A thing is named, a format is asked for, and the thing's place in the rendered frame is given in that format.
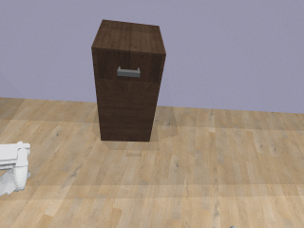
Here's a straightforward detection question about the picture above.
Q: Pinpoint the drawer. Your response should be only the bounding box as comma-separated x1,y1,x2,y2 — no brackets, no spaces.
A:
96,49,162,83

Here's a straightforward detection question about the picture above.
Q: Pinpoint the cabinet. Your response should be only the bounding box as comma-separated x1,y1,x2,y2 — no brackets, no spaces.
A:
91,19,166,143

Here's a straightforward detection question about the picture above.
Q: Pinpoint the handle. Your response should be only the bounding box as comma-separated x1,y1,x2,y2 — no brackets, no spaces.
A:
117,66,141,78

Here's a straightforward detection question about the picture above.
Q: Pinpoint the robot left hand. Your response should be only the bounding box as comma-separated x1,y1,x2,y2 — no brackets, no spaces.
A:
0,141,30,197

